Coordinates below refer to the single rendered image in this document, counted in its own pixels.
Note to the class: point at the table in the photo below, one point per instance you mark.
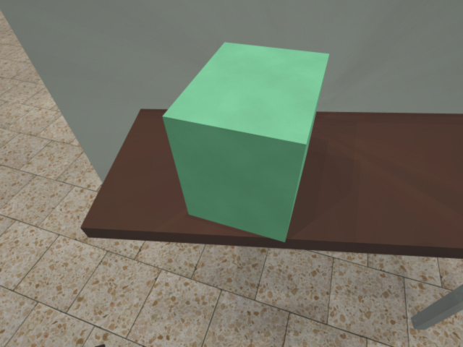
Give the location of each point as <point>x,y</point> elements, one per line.
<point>375,183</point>

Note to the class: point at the carton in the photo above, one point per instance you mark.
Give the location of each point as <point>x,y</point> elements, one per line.
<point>239,135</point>

